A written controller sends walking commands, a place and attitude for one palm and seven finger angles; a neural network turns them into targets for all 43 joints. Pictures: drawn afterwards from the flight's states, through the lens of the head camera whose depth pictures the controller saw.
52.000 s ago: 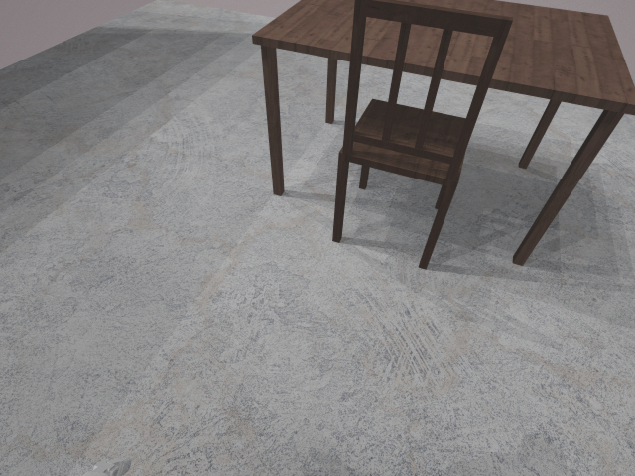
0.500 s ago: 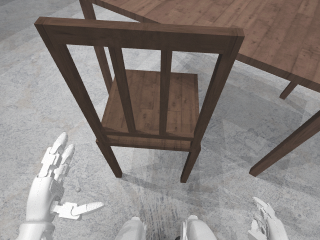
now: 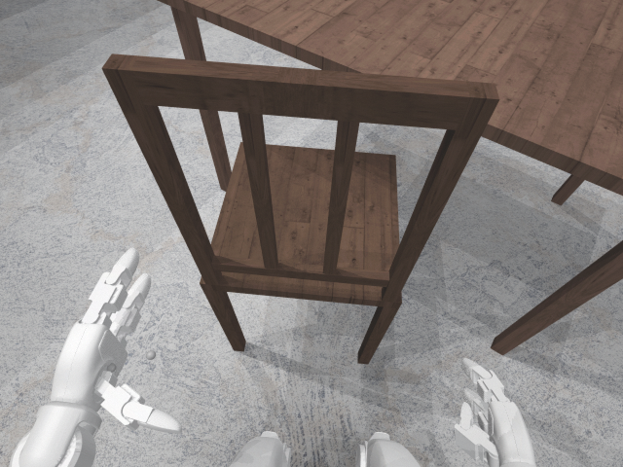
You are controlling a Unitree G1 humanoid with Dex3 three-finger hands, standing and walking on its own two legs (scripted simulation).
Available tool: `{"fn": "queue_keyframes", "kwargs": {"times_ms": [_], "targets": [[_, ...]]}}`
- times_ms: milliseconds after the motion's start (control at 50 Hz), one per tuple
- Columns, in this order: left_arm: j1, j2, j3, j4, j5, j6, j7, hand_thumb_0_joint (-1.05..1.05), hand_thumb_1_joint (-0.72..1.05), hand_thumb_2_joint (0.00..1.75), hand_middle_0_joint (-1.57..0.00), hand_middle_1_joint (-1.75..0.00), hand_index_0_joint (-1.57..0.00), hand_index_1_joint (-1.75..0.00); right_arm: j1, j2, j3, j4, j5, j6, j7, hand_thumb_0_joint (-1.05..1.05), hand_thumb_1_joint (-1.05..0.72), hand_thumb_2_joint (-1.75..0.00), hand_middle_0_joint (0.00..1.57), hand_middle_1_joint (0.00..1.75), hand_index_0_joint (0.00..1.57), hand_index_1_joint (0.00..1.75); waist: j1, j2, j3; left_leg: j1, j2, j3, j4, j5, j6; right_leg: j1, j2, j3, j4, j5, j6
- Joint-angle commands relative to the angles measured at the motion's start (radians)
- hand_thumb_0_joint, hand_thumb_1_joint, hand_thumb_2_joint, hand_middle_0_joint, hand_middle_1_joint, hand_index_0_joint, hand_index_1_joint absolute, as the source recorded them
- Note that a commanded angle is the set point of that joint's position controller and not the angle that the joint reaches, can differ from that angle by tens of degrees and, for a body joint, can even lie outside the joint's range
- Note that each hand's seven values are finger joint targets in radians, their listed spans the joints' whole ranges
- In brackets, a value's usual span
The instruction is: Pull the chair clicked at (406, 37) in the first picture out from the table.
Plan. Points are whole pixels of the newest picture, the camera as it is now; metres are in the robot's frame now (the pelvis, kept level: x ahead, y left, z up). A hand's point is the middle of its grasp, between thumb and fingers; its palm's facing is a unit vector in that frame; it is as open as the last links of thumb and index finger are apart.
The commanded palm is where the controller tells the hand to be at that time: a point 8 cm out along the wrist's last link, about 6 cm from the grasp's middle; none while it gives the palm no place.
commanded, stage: raise the hand toward the chair's back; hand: left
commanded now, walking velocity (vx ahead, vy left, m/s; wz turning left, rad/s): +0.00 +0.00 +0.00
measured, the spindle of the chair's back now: (263, 206) +0.46 +0.11 +0.03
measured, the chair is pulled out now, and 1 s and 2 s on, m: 0.21 0.21 0.21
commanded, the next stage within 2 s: aim the fingers beside a spindle in 0.54 s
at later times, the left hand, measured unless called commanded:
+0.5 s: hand (146, 349) +0.24 +0.21 +0.04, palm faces -0.01 -1.00 -0.06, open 16.9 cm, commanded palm +0.22 +0.26 +0.04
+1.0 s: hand (148, 335) +0.26 +0.21 +0.03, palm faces -0.02 -1.00 -0.05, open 16.9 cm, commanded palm +0.24 +0.26 +0.03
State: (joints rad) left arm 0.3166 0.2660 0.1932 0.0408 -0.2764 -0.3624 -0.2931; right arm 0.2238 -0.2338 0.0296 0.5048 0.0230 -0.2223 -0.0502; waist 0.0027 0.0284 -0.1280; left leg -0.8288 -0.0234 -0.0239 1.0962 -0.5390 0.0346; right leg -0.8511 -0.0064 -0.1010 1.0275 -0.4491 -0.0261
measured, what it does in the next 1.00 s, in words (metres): stands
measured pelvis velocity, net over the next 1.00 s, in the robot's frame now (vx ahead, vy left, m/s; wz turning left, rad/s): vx -0.01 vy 0.00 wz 0.00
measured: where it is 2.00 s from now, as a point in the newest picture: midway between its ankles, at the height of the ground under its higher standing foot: outside the picture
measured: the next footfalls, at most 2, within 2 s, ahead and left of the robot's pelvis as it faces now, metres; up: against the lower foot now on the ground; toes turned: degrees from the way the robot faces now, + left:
none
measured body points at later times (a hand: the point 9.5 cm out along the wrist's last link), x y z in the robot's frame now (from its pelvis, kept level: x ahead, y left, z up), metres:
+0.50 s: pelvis +0.00 +0.00 +0.00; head +0.07 +0.01 +0.44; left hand +0.24 +0.26 +0.04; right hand +0.17 -0.24 -0.08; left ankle -0.01 +0.09 -0.66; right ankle +0.03 -0.11 -0.66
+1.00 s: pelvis -0.01 +0.00 -0.01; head +0.08 +0.01 +0.43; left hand +0.25 +0.27 +0.04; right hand +0.17 -0.25 -0.09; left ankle -0.01 +0.09 -0.66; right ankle +0.03 -0.11 -0.66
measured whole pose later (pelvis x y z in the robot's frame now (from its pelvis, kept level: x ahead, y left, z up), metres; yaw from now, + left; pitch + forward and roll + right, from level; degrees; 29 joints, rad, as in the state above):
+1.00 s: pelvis -0.01 +0.00 -0.01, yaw +0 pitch +17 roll -3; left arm 0.17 0.29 0.26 0.19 -0.31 -0.43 -0.36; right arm 0.23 -0.27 0.02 0.56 0.02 -0.25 -0.04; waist -0.01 0.02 -0.13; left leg -0.89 -0.02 -0.03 1.14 -0.54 0.03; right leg -0.91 0.00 -0.11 1.06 -0.45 -0.03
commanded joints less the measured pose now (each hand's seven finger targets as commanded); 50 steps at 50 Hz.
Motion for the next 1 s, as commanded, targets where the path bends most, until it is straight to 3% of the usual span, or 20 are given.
{"fn": "queue_keyframes", "kwargs": {"times_ms": [0,40,80,120,200,300,340,380,460,500,600,680,740,800,900,940,980], "targets": [[-0.104,0.131,0.111,-0.154,-0.016,-0.109,0.035,0.0,-0.5,0.3,-0.06,-0.08,-0.06,-0.08,-0.005,-0.146,-0.065,-0.102,0.0,-0.05,-0.002,0.0,-0.9,-0.9,0.2,0.3,0.2,0.3,-0.024,0.033,-0.224,0.134,0.021,-0.048,-0.162,0.42,-0.051,0.172,0.01,0.024,-0.096,0.252,-0.006],[-0.104,0.108,0.076,-0.069,-0.011,-0.09,0.004,0.0,-0.5,0.3,-0.06,-0.08,-0.06,-0.08,-0.009,-0.16,-0.066,-0.101,0.004,-0.047,0.0,0.0,-0.9,-0.9,0.2,0.3,0.2,0.3,-0.035,0.016,-0.181,0.093,0.018,-0.042,-0.167,0.328,-0.043,0.147,0.008,0.026,-0.109,0.186,-0.005],[-0.093,0.094,0.043,-0.041,-0.015,-0.062,-0.041,0.0,-0.5,0.3,-0.06,-0.08,-0.06,-0.08,-0.019,-0.173,-0.068,-0.118,0.015,-0.051,-0.003,0.0,-0.9,-0.9,0.2,0.3,0.2,0.3,-0.036,-0.009,-0.19,0.086,0.015,-0.041,-0.177,0.299,-0.032,0.168,0.007,0.034,-0.125,0.168,-0.006],[-0.096,0.132,0.068,-0.079,-0.027,-0.042,-0.069,0.0,-0.5,0.3,-0.06,-0.08,-0.06,-0.08,-0.006,-0.179,-0.074,-0.127,0.019,-0.054,-0.004,0.0,-0.9,-0.9,0.2,0.3,0.2,0.3,-0.021,0.007,-0.261,0.11,0.01,-0.037,-0.186,0.323,-0.032,0.221,0.005,0.043,-0.136,0.197,-0.003],[-0.09,0.197,0.142,-0.204,-0.041,-0.065,-0.035,0.0,-0.5,0.3,-0.06,-0.08,-0.06,-0.08,-0.003,-0.164,-0.074,-0.127,0.009,-0.065,0.0,0.0,-0.9,-0.9,0.2,0.3,0.2,0.3,0.006,0.049,-0.313,0.153,0.012,-0.043,-0.195,0.41,-0.042,0.27,0.009,0.042,-0.13,0.256,-0.008],[-0.089,0.159,0.148,-0.167,-0.031,-0.134,0.041,0.0,-0.5,0.3,-0.06,-0.08,-0.06,-0.08,-0.005,-0.15,-0.072,-0.099,-0.005,-0.063,0.013,0.0,-0.9,-0.9,0.2,0.3,0.2,0.3,-0.006,0.049,-0.233,0.115,0.014,-0.041,-0.182,0.389,-0.048,0.212,0.008,0.032,-0.111,0.231,-0.01],[-0.094,0.125,0.103,-0.104,-0.014,-0.132,0.031,0.0,-0.5,0.3,-0.06,-0.08,-0.06,-0.08,-0.009,-0.158,-0.071,-0.097,0.0,-0.058,0.016,0.0,-0.9,-0.9,0.2,0.3,0.2,0.3,-0.023,0.057,-0.18,0.094,0.017,-0.037,-0.18,0.325,-0.045,0.159,0.007,0.029,-0.112,0.172,-0.009],[-0.097,0.117,0.074,-0.066,-0.011,-0.112,0.0,0.0,-0.5,0.3,-0.06,-0.08,-0.06,-0.08,-0.013,-0.169,-0.071,-0.108,0.004,-0.054,0.014,0.0,-0.9,-0.9,0.2,0.3,0.2,0.3,-0.033,0.021,-0.186,0.077,0.014,-0.034,-0.179,0.279,-0.032,0.162,0.006,0.038,-0.126,0.143,-0.007],[-0.114,0.153,0.086,-0.12,-0.03,-0.08,-0.054,0.0,-0.5,0.3,-0.06,-0.08,-0.06,-0.08,-0.01,-0.172,-0.072,-0.129,0.015,-0.059,0.003,0.0,-0.9,-0.9,0.2,0.3,0.2,0.3,-0.019,0.028,-0.259,0.095,0.007,-0.029,-0.187,0.272,-0.022,0.235,0.003,0.061,-0.15,0.152,-0.005],[-0.122,0.187,0.122,-0.179,-0.039,-0.088,-0.049,0.0,-0.5,0.3,-0.06,-0.08,-0.06,-0.08,-0.007,-0.168,-0.072,-0.129,0.011,-0.065,0.0,0.0,-0.9,-0.9,0.2,0.3,0.2,0.3,-0.01,0.032,-0.302,0.114,0.008,-0.032,-0.182,0.32,-0.022,0.266,0.004,0.064,-0.145,0.198,-0.004],[-0.12,0.16,0.139,-0.147,-0.048,-0.127,-0.004,0.0,-0.5,0.3,-0.06,-0.08,-0.06,-0.08,-0.013,-0.152,-0.066,-0.102,0.001,-0.068,0.002,0.0,-0.9,-0.9,0.2,0.3,0.2,0.3,-0.016,0.008,-0.237,0.08,0.011,-0.034,-0.166,0.319,-0.026,0.231,0.007,0.055,-0.129,0.201,-0.003],[-0.127,0.145,0.121,-0.022,-0.031,-0.111,-0.027,0.0,-0.5,0.3,-0.06,-0.08,-0.06,-0.08,-0.018,-0.163,-0.065,-0.092,0.004,-0.057,0.004,0.0,-0.9,-0.9,0.2,0.3,0.2,0.3,-0.03,-0.003,-0.178,0.026,0.008,-0.026,-0.151,0.254,-0.021,0.179,0.004,0.062,-0.13,0.142,-0.005],[-0.189,0.159,0.111,-0.031,-0.034,-0.099,-0.067,0.0,-0.5,0.3,-0.06,-0.08,-0.06,-0.08,-0.016,-0.171,-0.066,-0.102,0.01,-0.059,-0.001,0.0,-0.9,-0.9,0.2,0.3,0.2,0.3,-0.033,0.007,-0.218,0.027,0.007,-0.024,-0.146,0.244,-0.017,0.192,0.0,0.073,-0.129,0.134,-0.004],[-0.227,0.204,0.151,-0.085,-0.051,-0.113,-0.086,0.0,-0.5,0.3,-0.06,-0.08,-0.06,-0.08,-0.009,-0.17,-0.068,-0.1,0.009,-0.068,-0.006,0.0,-0.9,-0.9,0.2,0.3,0.2,0.3,-0.02,0.036,-0.297,0.05,0.007,-0.023,-0.133,0.293,-0.016,0.239,0.0,0.088,-0.123,0.185,-0.004],[-0.267,0.207,0.168,-0.07,-0.056,-0.144,-0.062,0.0,-0.5,0.3,-0.06,-0.08,-0.06,-0.08,-0.003,-0.165,-0.066,-0.075,0.001,-0.077,-0.003,0.0,-0.9,-0.9,0.2,0.3,0.2,0.3,-0.023,0.057,-0.298,0.061,0.012,-0.034,-0.121,0.336,-0.025,0.2,0.007,0.068,-0.091,0.214,-0.005],[-0.24,0.169,0.141,-0.036,-0.054,-0.142,-0.059,0.0,-0.5,0.3,-0.06,-0.08,-0.06,-0.08,-0.005,-0.166,-0.068,-0.072,0.0,-0.078,0.003,0.0,-0.9,-0.9,0.2,0.3,0.2,0.3,-0.023,0.063,-0.279,0.061,0.012,-0.035,-0.125,0.335,-0.032,0.17,0.005,0.056,-0.082,0.203,-0.005],[-0.204,0.168,0.146,0.027,-0.049,-0.119,-0.062,0.0,-0.5,0.3,-0.06,-0.08,-0.06,-0.08,-0.006,-0.172,-0.07,-0.073,0.002,-0.07,0.007,0.0,-0.9,-0.9,0.2,0.3,0.2,0.3,-0.021,0.026,-0.269,0.037,0.011,-0.033,-0.126,0.33,-0.028,0.173,0.006,0.053,-0.083,0.205,-0.006]]}}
